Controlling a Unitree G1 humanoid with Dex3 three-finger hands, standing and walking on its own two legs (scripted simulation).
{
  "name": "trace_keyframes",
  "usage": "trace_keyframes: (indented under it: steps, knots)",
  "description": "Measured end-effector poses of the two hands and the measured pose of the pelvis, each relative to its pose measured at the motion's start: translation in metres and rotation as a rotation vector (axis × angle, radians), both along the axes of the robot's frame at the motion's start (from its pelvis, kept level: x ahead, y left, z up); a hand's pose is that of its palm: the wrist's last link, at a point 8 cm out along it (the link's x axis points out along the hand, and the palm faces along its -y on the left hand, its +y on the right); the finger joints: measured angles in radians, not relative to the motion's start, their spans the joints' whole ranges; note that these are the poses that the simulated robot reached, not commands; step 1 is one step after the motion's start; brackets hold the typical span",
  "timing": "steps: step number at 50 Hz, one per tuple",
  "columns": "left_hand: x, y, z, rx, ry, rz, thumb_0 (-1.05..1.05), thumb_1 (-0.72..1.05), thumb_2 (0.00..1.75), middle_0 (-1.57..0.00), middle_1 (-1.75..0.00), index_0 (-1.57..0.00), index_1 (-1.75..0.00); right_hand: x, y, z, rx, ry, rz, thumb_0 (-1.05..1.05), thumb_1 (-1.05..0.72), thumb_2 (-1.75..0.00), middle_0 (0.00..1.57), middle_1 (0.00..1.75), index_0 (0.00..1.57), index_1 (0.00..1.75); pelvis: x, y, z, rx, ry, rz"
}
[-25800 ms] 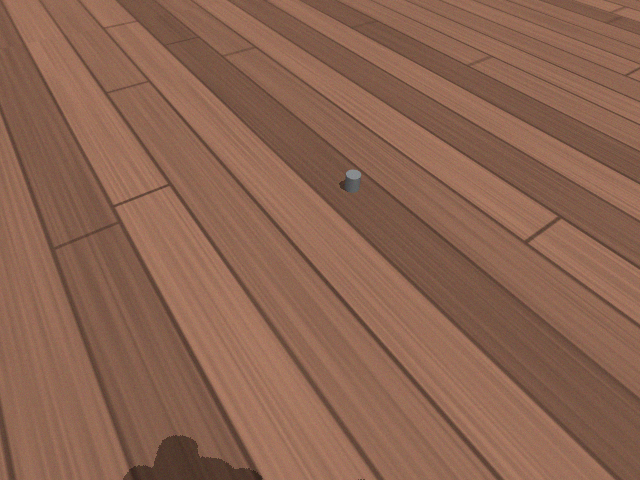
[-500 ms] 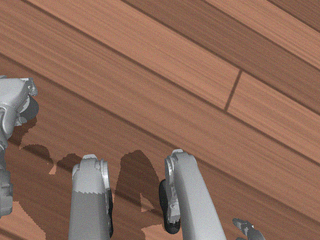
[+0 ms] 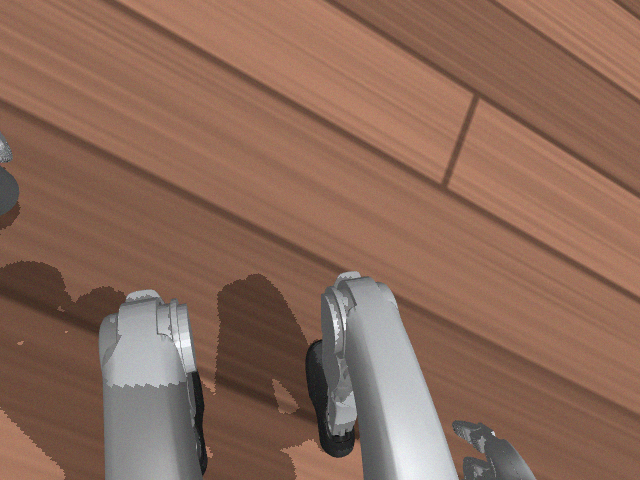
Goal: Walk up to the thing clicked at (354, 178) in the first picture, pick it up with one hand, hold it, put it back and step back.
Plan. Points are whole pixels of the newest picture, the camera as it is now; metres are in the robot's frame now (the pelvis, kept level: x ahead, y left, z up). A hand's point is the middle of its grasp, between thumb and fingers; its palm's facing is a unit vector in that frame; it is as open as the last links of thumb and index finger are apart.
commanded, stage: crouch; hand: left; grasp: from above
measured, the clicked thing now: out of the picture +0.45 +0.37 -0.20
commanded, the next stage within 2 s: lower in 0.36 s
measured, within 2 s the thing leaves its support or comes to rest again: rests again in 1.64 s
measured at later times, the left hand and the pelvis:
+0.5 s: hand out of the picture +0.45 +0.37 -0.20, palm faces -0.46 -0.08 -0.88, open 9.0 cm; pelvis -0.01 +0.00 -0.05, yaw -2 degrees
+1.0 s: hand out of the picture +0.45 +0.37 -0.26, palm faces -0.45 -0.11 -0.88, open 8.9 cm; pelvis +0.00 +0.00 -0.08, yaw -4 degrees
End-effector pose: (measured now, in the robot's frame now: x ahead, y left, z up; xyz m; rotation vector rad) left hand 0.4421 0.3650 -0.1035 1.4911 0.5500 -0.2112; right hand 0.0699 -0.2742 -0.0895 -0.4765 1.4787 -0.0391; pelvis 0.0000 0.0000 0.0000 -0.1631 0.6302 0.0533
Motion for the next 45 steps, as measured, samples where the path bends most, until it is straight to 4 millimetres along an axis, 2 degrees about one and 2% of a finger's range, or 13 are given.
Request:
trace_keyframes:
  steps: [8,16,28,45]
  knots:
    - [0.004,0.002,-0.019,-0.002,-0.015,-0.005,0.00,0.08,0.53,-0.50,-0.93,-0.69,-0.76,-0.020,0.002,-0.018,-0.003,0.030,-0.005,0.00,-0.90,-0.90,0.20,0.30,0.20,0.30,-0.006,-0.001,-0.023,-0.009,-0.030,-0.008]
    - [0.009,0.005,-0.030,0.006,-0.014,-0.002,0.00,0.08,0.52,-0.52,-0.89,-0.71,-0.74,-0.028,0.003,-0.032,-0.006,0.041,-0.003,0.00,-0.90,-0.90,0.20,0.30,0.20,0.30,-0.009,-0.001,-0.039,-0.016,-0.047,-0.018]
    - [0.015,0.010,-0.047,0.007,0.008,0.002,-0.01,0.09,0.50,-0.56,-0.83,-0.73,-0.71,-0.021,0.003,-0.044,-0.009,0.057,0.023,0.00,-0.90,-0.89,0.20,0.30,0.20,0.30,-0.005,-0.002,-0.051,-0.022,-0.054,-0.027]
    - [0.014,0.010,-0.094,-0.041,-0.012,-0.020,-0.01,0.10,0.47,-0.60,-0.74,-0.76,-0.65,-0.009,0.001,-0.053,-0.053,0.078,0.095,0.00,-0.90,-0.89,0.20,0.30,0.20,0.30,-0.002,-0.001,-0.072,-0.043,-0.088,-0.043]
